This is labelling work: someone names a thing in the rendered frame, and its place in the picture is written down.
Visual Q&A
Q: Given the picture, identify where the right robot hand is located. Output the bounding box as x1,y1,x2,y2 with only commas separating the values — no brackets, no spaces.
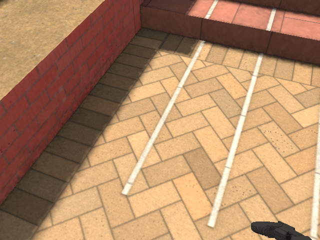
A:
251,221,312,240

